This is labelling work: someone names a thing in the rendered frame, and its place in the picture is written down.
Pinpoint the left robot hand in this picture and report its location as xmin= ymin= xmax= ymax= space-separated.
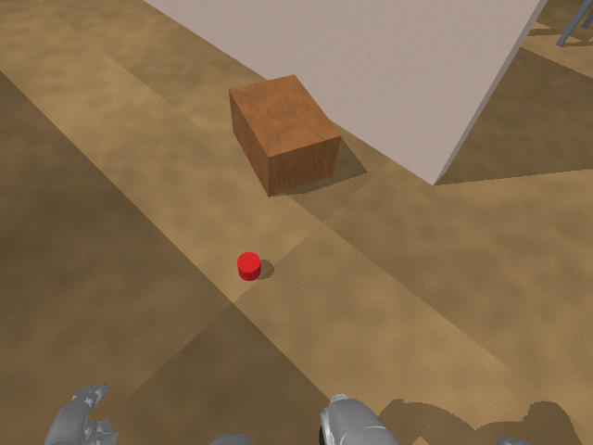
xmin=44 ymin=383 xmax=119 ymax=445

